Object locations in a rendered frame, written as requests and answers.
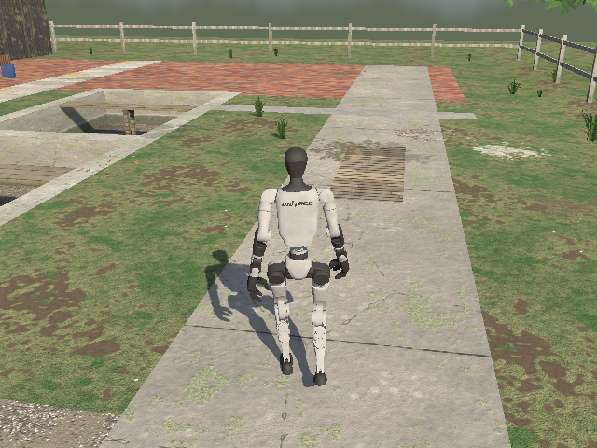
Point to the robot right foot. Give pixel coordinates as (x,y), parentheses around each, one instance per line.
(320,379)

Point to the left robot hand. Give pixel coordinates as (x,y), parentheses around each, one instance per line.
(251,287)

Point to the left robot forearm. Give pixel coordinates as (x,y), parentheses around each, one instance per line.
(257,256)

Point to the robot left shin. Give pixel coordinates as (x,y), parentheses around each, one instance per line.
(283,333)

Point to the right robot hand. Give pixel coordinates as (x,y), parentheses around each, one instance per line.
(344,265)

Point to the right robot upper arm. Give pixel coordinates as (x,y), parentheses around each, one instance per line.
(326,196)

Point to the left robot upper arm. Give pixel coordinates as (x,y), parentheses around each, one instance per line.
(267,198)

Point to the right robot forearm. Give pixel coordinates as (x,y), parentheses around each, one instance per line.
(339,246)

